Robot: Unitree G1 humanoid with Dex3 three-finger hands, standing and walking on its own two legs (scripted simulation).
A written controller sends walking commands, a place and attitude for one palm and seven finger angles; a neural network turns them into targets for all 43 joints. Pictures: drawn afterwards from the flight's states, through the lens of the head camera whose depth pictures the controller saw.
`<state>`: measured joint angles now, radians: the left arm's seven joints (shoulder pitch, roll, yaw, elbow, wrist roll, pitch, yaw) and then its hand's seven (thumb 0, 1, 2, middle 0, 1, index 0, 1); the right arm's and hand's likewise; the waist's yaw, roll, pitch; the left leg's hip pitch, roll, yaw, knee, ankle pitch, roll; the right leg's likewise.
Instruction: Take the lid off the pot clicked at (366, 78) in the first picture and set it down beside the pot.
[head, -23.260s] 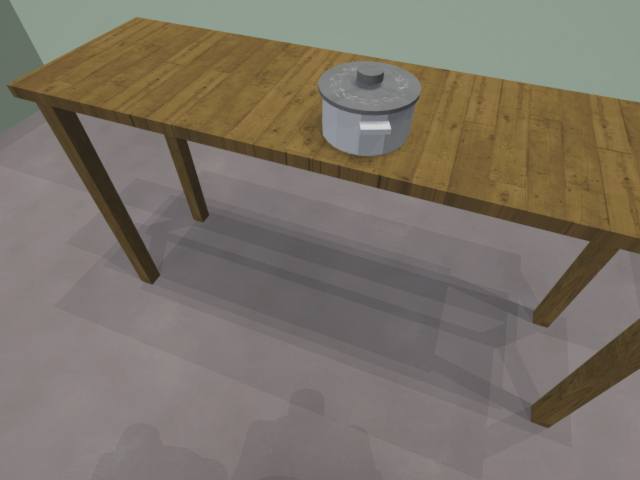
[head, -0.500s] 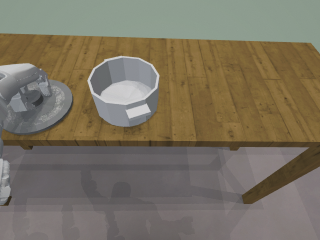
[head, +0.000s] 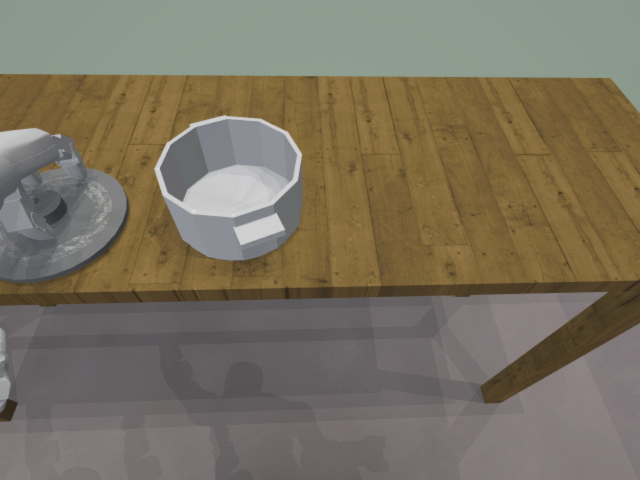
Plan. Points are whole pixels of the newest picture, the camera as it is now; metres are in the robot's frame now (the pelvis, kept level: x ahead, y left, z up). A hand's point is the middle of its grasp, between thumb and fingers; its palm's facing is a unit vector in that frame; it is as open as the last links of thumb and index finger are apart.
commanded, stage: open the fingers wide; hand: left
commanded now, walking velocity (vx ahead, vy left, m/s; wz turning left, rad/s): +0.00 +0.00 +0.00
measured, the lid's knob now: (43, 208) +0.44 +0.35 +0.08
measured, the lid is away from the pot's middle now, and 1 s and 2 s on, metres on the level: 0.24 0.24 0.24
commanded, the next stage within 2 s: raise the empty hand in 0.04 s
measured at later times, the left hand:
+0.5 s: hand (12, 180) +0.43 +0.35 +0.14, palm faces -0.39 -0.11 -0.92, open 11.0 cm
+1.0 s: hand out of the picture +0.43 +0.35 +0.20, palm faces -0.29 -0.09 -0.95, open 11.0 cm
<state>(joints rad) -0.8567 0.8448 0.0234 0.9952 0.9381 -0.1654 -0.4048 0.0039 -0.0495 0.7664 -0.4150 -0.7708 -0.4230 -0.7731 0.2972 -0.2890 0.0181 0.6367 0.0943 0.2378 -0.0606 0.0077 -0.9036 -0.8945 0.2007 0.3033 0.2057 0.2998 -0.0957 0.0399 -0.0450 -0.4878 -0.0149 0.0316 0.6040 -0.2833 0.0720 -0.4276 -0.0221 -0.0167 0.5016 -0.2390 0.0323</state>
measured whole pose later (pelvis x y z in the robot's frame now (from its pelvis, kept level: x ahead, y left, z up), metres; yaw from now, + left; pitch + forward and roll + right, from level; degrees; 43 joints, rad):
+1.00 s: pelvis +0.00 +0.01 +0.01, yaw +1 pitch +8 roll -3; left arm -1.00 0.88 -0.03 0.89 0.92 -0.05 -0.51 0.00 -0.07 0.78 -0.42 -0.75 -0.42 -0.75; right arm 0.27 -0.29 0.03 0.62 0.10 0.24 -0.04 0.01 -0.90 -0.89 0.20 0.30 0.20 0.30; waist -0.08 0.04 -0.04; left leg -0.43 -0.04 0.02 0.55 -0.26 0.09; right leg -0.35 -0.04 -0.03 0.43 -0.21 0.02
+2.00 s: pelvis +0.00 -0.01 +0.01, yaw +2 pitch +5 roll -1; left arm -0.77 0.89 0.05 0.56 0.85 0.06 -0.57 0.00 -0.07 0.78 -0.42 -0.75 -0.42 -0.75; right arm 0.20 -0.31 0.03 0.58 0.10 0.23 -0.02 0.01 -0.91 -0.89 0.20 0.30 0.20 0.30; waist -0.03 0.07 -0.01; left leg -0.33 -0.03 0.01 0.47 -0.22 0.06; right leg -0.27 -0.03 -0.03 0.40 -0.20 0.03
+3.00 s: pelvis +0.01 -0.05 +0.02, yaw -1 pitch -5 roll -1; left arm -0.09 0.43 0.46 -0.17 -0.14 -0.08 0.08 0.01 0.75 0.88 -0.23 -0.36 -0.24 -0.37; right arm 0.12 -0.23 0.04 0.68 0.03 -0.06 -0.07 0.01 -0.90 -0.89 0.20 0.30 0.20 0.30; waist 0.06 0.06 0.05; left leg -0.06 0.02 0.03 0.36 -0.22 0.00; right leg -0.03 0.02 -0.01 0.32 -0.20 -0.02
